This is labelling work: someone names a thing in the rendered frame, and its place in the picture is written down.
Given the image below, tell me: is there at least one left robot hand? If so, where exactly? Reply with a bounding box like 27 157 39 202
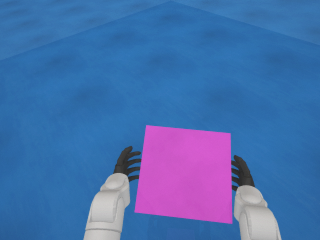
113 146 142 182

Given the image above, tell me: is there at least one carton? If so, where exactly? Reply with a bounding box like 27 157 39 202
134 125 233 224

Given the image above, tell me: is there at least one right robot hand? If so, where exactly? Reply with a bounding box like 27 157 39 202
231 155 255 191

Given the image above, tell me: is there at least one right robot forearm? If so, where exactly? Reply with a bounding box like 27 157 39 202
233 185 282 240

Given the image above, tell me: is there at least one left robot forearm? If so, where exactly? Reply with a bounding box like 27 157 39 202
83 173 130 240

